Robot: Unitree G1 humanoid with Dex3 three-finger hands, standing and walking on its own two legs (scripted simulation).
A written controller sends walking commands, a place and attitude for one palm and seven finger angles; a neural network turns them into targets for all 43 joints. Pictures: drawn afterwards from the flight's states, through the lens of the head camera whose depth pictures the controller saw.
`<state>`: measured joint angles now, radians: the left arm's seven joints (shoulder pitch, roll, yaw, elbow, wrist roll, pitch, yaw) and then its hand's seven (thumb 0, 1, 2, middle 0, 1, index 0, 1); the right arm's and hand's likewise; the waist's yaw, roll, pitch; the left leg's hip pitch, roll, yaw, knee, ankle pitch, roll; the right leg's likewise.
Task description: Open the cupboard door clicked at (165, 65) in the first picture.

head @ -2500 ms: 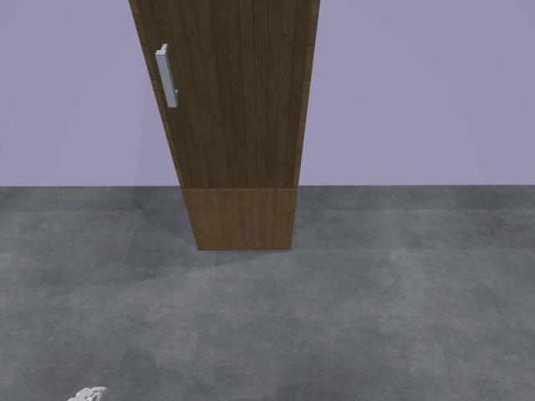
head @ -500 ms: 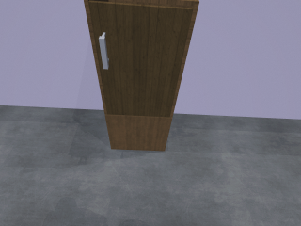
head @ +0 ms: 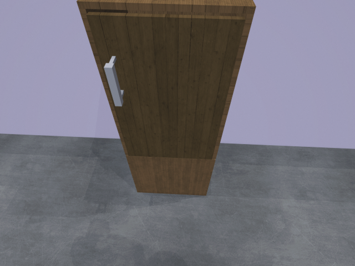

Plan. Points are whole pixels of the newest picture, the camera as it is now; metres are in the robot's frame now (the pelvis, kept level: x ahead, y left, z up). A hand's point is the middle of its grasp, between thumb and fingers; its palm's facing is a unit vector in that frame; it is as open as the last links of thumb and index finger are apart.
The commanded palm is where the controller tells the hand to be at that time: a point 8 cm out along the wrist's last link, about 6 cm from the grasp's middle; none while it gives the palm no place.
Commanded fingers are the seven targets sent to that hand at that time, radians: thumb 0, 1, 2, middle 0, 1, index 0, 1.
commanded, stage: come to a stop and stand still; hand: left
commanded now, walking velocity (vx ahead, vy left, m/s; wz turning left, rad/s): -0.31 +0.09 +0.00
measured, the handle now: (116, 81) +0.57 +0.20 +0.10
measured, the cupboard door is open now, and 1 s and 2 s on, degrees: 0 0 0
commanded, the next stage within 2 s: look again from close up in 1.04 s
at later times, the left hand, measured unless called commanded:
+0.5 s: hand out of the picture +0.02 +0.26 -0.16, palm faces +0.01 -0.98 -0.20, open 7.4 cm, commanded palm none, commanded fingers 0.00 0.90 0.90 -0.20 -0.30 -0.20 -0.30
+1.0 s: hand out of the picture -0.04 +0.16 -0.16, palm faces -0.01 -0.99 -0.16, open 7.3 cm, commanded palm none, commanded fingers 0.00 0.90 0.90 -0.20 -0.30 -0.20 -0.30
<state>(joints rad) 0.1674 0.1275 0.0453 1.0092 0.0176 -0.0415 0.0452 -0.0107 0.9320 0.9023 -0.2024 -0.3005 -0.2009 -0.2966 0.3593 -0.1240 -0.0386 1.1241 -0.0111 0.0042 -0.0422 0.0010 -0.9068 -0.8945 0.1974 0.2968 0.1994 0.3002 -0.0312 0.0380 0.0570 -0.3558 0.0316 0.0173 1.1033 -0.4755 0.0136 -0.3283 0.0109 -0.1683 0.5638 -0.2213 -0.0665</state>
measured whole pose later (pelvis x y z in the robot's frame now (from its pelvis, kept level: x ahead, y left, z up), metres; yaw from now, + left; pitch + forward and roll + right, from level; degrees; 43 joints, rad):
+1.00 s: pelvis -0.04 +0.00 +0.01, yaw -2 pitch -1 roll +0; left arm 0.30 0.12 0.01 1.13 0.01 0.01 0.03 0.01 0.92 0.90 -0.20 -0.30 -0.20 -0.30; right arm 0.34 -0.13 -0.02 1.18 -0.02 0.02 -0.04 0.00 -0.91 -0.89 0.19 0.30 0.20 0.30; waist -0.02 0.02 0.01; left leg -0.24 0.07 0.01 0.48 -0.22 -0.05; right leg -0.14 0.02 -0.06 0.46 -0.30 -0.03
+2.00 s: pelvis -0.01 +0.02 +0.01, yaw -4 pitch +0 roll +1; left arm 0.31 0.17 0.00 1.08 0.03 -0.01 0.02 0.00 0.90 0.90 -0.20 -0.30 -0.20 -0.30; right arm 0.26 -0.17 0.00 1.09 -0.02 -0.01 -0.02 0.00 -0.91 -0.89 0.20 0.30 0.20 0.30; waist 0.01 -0.02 0.02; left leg -0.24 0.01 0.06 0.56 -0.32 0.01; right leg -0.17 -0.04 -0.01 0.55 -0.39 0.02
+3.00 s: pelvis -0.01 +0.02 +0.01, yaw -4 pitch +0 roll +1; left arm 0.29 0.20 -0.01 1.06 0.02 0.00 0.02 0.00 0.90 0.90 -0.20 -0.30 -0.20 -0.30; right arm 0.27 -0.18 0.01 1.08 -0.02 -0.01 -0.02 0.00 -0.91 -0.89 0.20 0.30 0.20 0.30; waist 0.01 -0.01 0.04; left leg -0.24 0.01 0.06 0.53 -0.29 0.01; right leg -0.17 -0.03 0.00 0.53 -0.36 0.01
